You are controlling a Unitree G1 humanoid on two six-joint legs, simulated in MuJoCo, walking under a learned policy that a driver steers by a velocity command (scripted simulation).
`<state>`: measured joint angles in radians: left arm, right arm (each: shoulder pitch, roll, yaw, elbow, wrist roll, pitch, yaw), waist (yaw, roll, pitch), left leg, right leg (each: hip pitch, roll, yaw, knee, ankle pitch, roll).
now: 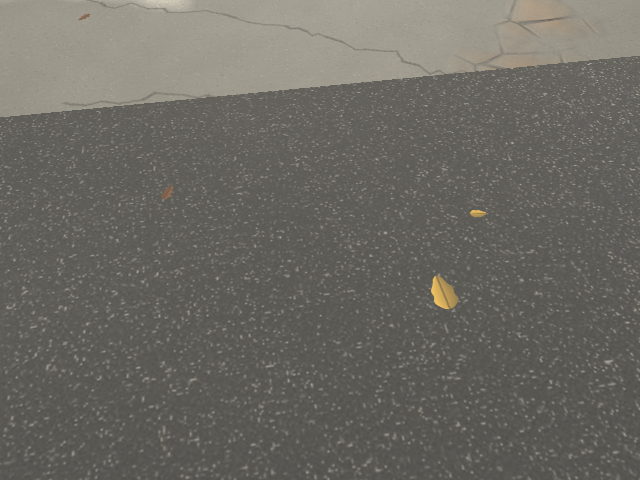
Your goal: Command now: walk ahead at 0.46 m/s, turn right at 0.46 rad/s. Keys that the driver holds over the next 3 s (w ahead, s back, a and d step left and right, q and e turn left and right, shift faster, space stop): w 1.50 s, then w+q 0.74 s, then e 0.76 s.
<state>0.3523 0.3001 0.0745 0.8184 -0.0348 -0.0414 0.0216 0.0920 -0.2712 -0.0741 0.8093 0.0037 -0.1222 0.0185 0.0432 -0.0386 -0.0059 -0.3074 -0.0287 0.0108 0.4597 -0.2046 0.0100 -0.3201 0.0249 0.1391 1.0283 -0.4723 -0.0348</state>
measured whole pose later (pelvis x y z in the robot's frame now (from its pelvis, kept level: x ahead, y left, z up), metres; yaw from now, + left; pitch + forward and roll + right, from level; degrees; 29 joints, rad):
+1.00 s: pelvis +0.57 -0.03 -0.01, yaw -5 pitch +2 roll +0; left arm 0.34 0.29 0.05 0.84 -0.03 -0.07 0.00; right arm 0.12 -0.28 -0.04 0.82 0.01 -0.09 0.04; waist 0.01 -0.02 0.03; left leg -0.42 -0.02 0.05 0.54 -0.16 0.06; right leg -0.31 -0.01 0.05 1.13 -0.44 -0.03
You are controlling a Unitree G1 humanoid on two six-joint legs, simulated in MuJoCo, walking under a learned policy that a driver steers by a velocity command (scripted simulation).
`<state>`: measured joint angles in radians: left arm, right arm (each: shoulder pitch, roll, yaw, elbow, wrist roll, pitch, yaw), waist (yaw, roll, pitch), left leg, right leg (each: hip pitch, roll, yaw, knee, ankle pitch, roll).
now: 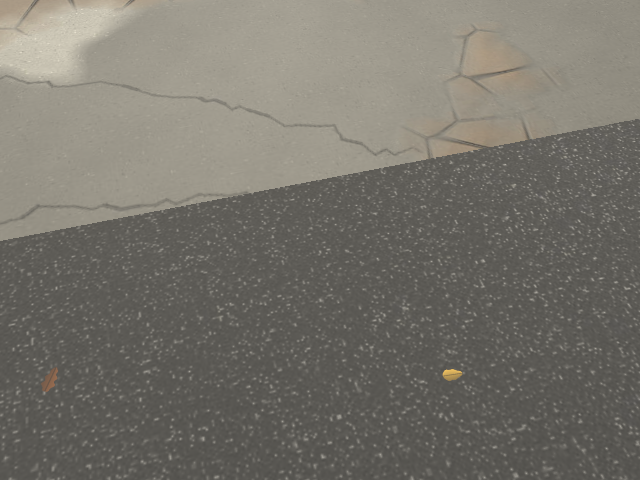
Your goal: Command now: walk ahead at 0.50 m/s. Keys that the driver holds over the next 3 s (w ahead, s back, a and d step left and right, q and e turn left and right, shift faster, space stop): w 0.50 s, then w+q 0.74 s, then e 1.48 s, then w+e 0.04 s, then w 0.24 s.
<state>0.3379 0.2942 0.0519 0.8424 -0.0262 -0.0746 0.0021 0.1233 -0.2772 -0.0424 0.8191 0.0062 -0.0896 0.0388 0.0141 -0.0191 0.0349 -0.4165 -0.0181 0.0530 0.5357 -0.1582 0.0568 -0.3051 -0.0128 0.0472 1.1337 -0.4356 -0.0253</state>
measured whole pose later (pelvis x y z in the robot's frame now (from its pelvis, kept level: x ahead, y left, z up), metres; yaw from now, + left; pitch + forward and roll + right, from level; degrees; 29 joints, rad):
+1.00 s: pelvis +0.58 -0.01 -0.01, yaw +14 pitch +2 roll +0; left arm 0.39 0.25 0.04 0.95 0.11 -0.11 -0.05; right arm 0.10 -0.24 -0.03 0.78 -0.05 -0.07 0.06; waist 0.02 -0.01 0.01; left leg -0.51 -0.03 0.03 0.60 -0.10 0.10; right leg 0.19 -0.05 -0.27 0.31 -0.47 0.02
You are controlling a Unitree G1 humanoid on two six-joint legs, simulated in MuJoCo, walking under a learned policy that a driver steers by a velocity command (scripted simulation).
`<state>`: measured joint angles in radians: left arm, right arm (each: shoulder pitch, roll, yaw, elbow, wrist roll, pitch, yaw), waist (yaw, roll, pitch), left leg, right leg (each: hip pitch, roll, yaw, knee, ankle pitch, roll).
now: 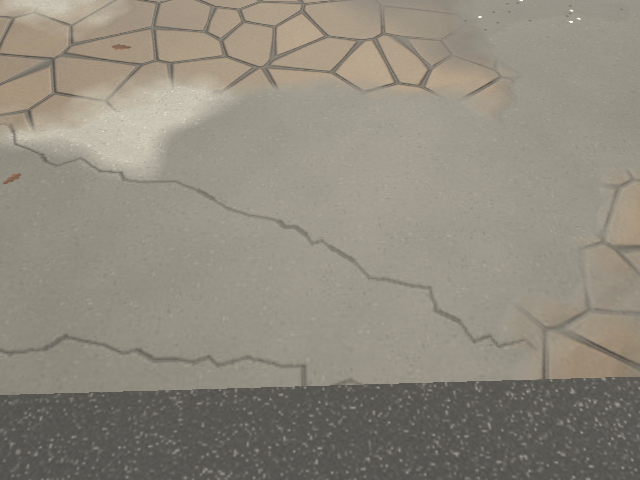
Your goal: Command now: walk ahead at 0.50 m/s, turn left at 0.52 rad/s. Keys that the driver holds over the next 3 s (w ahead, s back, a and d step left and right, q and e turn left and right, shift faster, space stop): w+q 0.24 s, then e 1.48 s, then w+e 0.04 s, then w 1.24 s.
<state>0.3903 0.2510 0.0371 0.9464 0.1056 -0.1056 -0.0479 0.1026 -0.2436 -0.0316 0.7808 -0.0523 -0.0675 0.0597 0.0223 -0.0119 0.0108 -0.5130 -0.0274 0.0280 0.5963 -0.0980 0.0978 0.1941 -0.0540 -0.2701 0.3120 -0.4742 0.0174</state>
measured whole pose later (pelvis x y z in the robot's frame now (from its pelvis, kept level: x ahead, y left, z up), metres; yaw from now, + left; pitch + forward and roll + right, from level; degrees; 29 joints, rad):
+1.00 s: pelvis +0.37 +0.05 +0.04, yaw -7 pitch +3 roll -2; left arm 0.21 0.31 0.06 0.76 0.06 -0.07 -0.04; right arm 0.22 -0.30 -0.04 0.66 -0.03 -0.10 -0.04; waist -0.02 0.01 0.00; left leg -0.13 0.02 0.11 0.23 -0.15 0.06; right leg -0.55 0.01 0.03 1.02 -0.32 0.08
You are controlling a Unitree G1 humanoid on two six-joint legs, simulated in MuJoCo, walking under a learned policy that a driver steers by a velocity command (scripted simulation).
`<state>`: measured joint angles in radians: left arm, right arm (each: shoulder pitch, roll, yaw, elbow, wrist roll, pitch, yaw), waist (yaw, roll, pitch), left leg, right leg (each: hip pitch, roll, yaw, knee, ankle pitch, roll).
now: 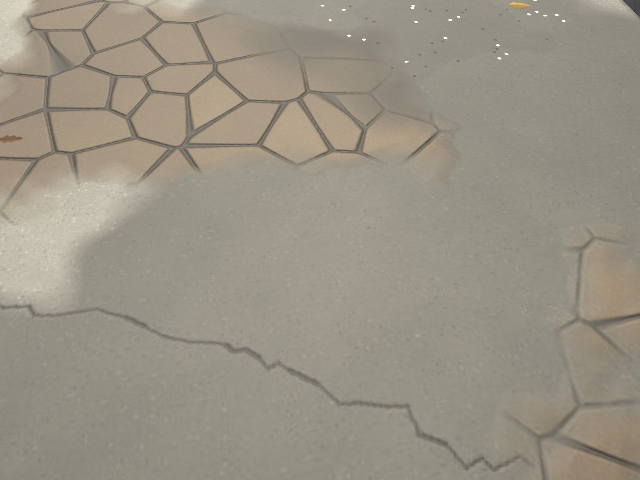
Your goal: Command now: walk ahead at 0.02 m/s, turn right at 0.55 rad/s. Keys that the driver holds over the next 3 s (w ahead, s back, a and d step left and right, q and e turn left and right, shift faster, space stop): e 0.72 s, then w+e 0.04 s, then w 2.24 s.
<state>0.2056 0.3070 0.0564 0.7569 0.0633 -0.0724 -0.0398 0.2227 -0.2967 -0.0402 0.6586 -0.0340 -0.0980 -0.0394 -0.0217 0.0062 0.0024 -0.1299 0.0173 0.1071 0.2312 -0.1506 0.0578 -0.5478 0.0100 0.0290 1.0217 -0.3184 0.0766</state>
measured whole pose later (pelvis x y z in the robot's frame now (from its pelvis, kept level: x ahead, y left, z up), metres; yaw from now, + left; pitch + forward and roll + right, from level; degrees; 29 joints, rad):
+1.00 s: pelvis +0.12 -0.07 -0.02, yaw -32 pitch +3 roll +1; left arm 0.25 0.26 0.04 0.68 0.07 -0.07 -0.03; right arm 0.34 -0.27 0.01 0.76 -0.04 -0.12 0.00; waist -0.05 -0.01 -0.03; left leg -0.20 -0.05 0.02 0.42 -0.28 0.07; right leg -0.48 0.08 0.17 0.96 -0.40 0.01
